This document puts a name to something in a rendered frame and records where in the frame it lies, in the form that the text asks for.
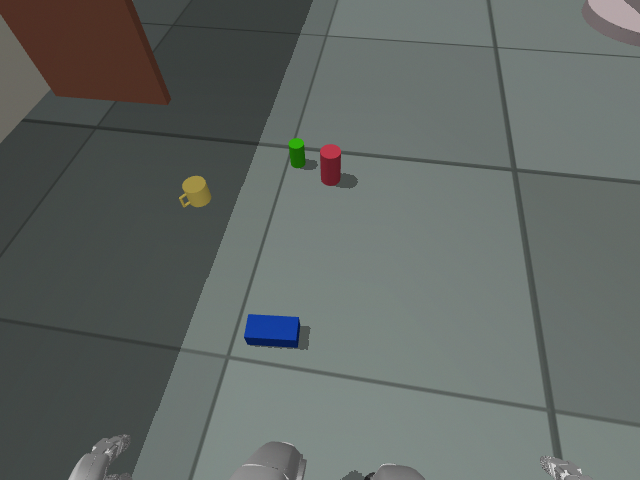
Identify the right robot hand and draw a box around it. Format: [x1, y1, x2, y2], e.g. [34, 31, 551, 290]
[540, 456, 593, 480]

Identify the left robot hand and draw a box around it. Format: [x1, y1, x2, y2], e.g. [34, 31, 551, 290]
[68, 435, 133, 480]

